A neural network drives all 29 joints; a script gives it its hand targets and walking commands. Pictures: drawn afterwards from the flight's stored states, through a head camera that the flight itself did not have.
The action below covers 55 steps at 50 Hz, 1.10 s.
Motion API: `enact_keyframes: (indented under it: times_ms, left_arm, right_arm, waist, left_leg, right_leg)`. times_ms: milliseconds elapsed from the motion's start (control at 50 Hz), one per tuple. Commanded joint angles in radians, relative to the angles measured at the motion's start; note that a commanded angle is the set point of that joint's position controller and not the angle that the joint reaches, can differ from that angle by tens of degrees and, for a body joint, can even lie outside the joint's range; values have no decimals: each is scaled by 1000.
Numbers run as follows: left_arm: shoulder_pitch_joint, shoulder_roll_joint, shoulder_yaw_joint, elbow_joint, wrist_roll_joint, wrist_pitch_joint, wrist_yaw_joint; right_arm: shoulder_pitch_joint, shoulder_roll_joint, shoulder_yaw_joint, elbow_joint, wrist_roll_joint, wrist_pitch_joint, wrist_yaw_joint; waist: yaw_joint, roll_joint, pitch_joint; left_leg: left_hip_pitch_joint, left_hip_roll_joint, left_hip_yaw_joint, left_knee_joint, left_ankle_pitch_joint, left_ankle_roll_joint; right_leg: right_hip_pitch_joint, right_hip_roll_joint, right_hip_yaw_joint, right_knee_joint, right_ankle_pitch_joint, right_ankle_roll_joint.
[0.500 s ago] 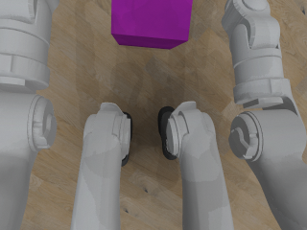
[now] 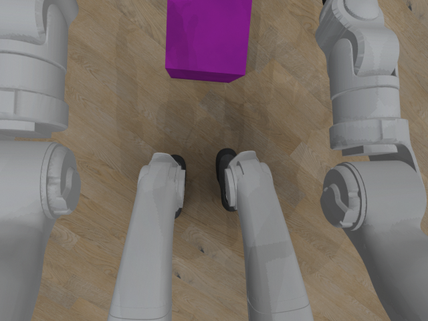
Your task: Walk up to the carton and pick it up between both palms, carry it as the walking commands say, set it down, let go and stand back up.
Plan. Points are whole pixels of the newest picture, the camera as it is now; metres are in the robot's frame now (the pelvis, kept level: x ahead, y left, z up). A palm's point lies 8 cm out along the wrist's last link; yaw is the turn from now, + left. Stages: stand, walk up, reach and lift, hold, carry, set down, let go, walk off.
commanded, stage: set down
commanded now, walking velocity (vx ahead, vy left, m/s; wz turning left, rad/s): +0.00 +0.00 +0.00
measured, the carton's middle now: (205, 30) +0.58 -0.02 -0.46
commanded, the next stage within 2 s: let go in 0.32 s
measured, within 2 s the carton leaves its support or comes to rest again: neither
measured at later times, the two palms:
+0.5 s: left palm out of the picture +0.57 +0.18 -0.01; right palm out of the picture +0.55 -0.16 -0.01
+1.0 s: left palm out of the picture +0.39 +0.20 +0.08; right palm out of the picture +0.37 -0.22 +0.09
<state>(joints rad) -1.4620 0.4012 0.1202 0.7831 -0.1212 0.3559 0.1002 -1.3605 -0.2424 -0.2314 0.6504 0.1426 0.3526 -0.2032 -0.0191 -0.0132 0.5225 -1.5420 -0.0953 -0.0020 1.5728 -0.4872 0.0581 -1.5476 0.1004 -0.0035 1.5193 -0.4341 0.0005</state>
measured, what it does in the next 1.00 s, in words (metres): rises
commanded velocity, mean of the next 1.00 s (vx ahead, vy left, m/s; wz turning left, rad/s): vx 0.00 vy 0.00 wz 0.00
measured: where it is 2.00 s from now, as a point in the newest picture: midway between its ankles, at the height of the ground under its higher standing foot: (201, 194)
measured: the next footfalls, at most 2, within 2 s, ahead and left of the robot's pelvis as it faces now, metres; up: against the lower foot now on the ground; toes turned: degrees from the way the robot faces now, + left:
none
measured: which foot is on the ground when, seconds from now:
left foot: down 0.00-1.00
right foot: down 0.00-1.00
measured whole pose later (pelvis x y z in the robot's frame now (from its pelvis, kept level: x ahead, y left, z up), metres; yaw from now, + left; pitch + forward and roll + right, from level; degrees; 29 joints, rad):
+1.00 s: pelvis +0.08 -0.01 +0.17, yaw +0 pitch +17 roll +0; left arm -0.31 0.18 0.12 0.56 0.02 0.14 0.01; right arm -0.22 -0.16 -0.09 0.46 -0.01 0.15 0.00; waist -0.02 -0.01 0.07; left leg -0.76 -0.08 -0.03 0.76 -0.30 0.05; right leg -0.78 0.08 0.06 0.73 -0.25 -0.02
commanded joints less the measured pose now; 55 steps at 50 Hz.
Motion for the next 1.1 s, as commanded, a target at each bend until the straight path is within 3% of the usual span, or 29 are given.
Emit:
enact_keyframes:
  times_ms: [0,60,140,160,180,200,260,280,300,340,380,420,440,500,560,580,620,640,680,780,840,880,900,920,940,980,1040,1060,1080]
  left_arm:
    - [-336,135,14,-198,-2,-24,-2]
    - [-328,124,8,-194,-8,-31,-6]
    - [-263,108,33,-124,8,-49,-21]
    - [-301,114,43,-179,22,-55,-19]
    - [-272,109,50,-96,46,-64,-21]
    - [-295,110,56,-161,43,-79,-24]
    - [-271,88,70,19,58,-96,-33]
    - [-265,72,69,14,65,-109,-41]
    - [-226,37,62,-37,74,-123,-43]
    - [-254,53,100,29,91,-144,-41]
    - [-228,43,106,8,116,-153,-38]
    - [-198,32,96,27,128,-155,-34]
    - [-132,25,103,14,145,-156,-31]
    - [13,-7,96,-75,162,-158,-16]
    - [251,2,78,-256,178,-163,-5]
    - [271,7,83,-292,170,-157,-6]
    - [320,-26,50,-375,153,-155,-9]
    - [290,-1,65,-399,152,-156,-4]
    - [478,-36,38,-494,138,-155,-2]
    - [739,-59,40,-507,123,-184,-27]
    - [931,-97,37,-477,142,-216,-48]
    - [927,-110,25,-406,139,-248,-67]
    - [1054,-137,14,-390,147,-255,-82]
    - [998,-111,34,-330,149,-260,-89]
    - [1132,-126,24,-353,148,-266,-97]
    - [1096,-126,17,-296,139,-265,-108]
    - [1224,-130,9,-307,152,-268,-127]
    - [1402,-156,-5,-333,173,-273,-132]
    - [1337,-137,16,-309,164,-279,-133]
  right_arm:
    - [-292,-134,-4,-205,8,-30,1]
    - [-274,-143,-11,-196,-3,-37,4]
    - [-234,-112,-9,-137,-3,-54,19]
    - [-236,-137,-24,-161,-4,-65,20]
    - [-228,-128,-29,-92,-23,-72,22]
    - [-231,-117,-28,-129,-28,-82,26]
    - [-238,-104,-49,-21,-54,-106,41]
    - [-216,-79,-30,-29,-55,-119,48]
    - [-157,-61,-36,-34,-69,-133,49]
    - [-207,-85,-43,-6,-92,-155,59]
    - [-177,-102,-60,-15,-111,-169,62]
    - [-137,-109,-71,-4,-148,-171,68]
    - [-85,-93,-52,-16,-147,-176,73]
    - [68,-93,-36,-55,-169,-179,97]
    - [283,-108,14,-240,-183,-180,120]
    - [332,-106,13,-242,-180,-167,124]
    - [373,-90,24,-340,-180,-160,126]
    - [332,-112,14,-348,-180,-155,132]
    - [531,-108,59,-418,-184,-149,142]
    - [762,-55,105,-490,-149,-186,165]
    - [979,-26,127,-428,-138,-208,179]
    - [982,-31,127,-365,-137,-236,189]
    - [1080,-5,139,-367,-152,-244,193]
    - [1023,-1,100,-281,-160,-240,200]
    - [1136,-9,94,-293,-169,-243,208]
    - [1085,5,108,-247,-145,-241,224]
    - [1187,-27,116,-276,-157,-249,236]
    - [1360,-5,142,-297,-160,-256,241]
    - [1288,-47,119,-265,-161,-266,237]
  waist:
    - [-24,69,-2126]
    - [-43,62,-2088]
    - [-29,56,-2043]
    - [-35,83,-2073]
    - [-23,84,-1970]
    - [-11,67,-1994]
    - [-25,57,-1824]
    - [-11,48,-1824]
    - [-27,69,-1909]
    - [-18,34,-1819]
    - [-12,61,-1836]
    - [-41,49,-1848]
    - [-17,50,-1853]
    - [-34,58,-1912]
    - [-21,53,-2082]
    - [-4,44,-2040]
    - [-24,48,-1941]
    - [-12,62,-1900]
    - [2,28,-1990]
    - [14,-22,-1770]
    - [21,13,-1574]
    - [13,18,-1281]
    - [8,5,-1231]
    - [4,20,-1030]
    - [0,11,-1035]
    - [19,17,-826]
    - [11,8,-746]
    - [11,8,-810]
    - [4,19,-657]
  left_leg:
    - [775,20,-59,-233,413,-60]
    - [800,33,-70,-294,426,-66]
    - [859,40,-74,-383,465,-68]
    - [923,43,-77,-412,485,-73]
    - [876,47,-79,-416,472,-69]
    - [931,48,-84,-443,513,-74]
    - [871,58,-96,-507,395,-71]
    - [892,51,-88,-526,412,-75]
    - [949,49,-88,-539,508,-83]
    - [927,54,-89,-554,459,-88]
    - [961,52,-80,-579,492,-93]
    - [977,52,-75,-597,482,-91]
    - [1018,56,-85,-618,528,-91]
    - [1155,66,-100,-633,660,-91]
    - [1313,58,-95,-632,820,-92]
    - [1318,73,-100,-637,828,-84]
    - [1309,80,-110,-655,876,-85]
    - [1262,79,-111,-651,819,-84]
    - [1316,70,-99,-671,843,-76]
    - [1149,57,-82,-734,736,-59]
    - [1107,65,-79,-785,699,-61]
    - [971,61,-58,-828,532,-65]
    - [1021,65,-54,-867,506,-60]
    - [943,63,-51,-888,375,-55]
    - [1038,69,-42,-921,326,-54]
    - [968,77,-42,-982,159,-45]
    - [1040,90,-46,-1057,99,-40]
    - [1156,92,-41,-1077,156,-42]
    - [1078,97,-52,-1097,128,-44]
  right_leg:
    - [634,-5,2,-186,349,25]
    - [667,-10,7,-246,350,23]
    - [733,-9,15,-327,378,30]
    - [755,-6,13,-356,387,30]
    - [714,-16,28,-369,373,27]
    - [750,-15,29,-390,396,33]
    - [691,-25,22,-447,302,42]
    - [736,-28,32,-478,331,40]
    - [779,-25,29,-483,403,48]
    - [738,-30,20,-514,348,46]
    - [770,-31,21,-535,371,50]
    - [796,-32,19,-561,369,41]
    - [823,-35,23,-576,383,41]
    - [857,-32,19,-594,450,34]
    - [1033,-33,33,-604,619,31]
    - [1030,-38,42,-599,606,35]
    - [1068,-37,53,-606,616,36]
    - [1059,-45,67,-614,579,26]
    - [1212,-54,68,-629,671,24]
    - [1328,-75,96,-658,753,27]
    - [1345,-83,114,-695,764,20]
    - [1247,-84,124,-740,650,12]
    - [1263,-81,115,-786,593,18]
    - [1150,-90,110,-824,453,16]
    - [1191,-91,89,-867,375,11]
    - [1118,-101,68,-927,175,3]
    - [1207,-96,47,-986,102,-7]
    - [1332,-94,41,-1014,161,-4]
    - [1268,-100,49,-1014,145,-5]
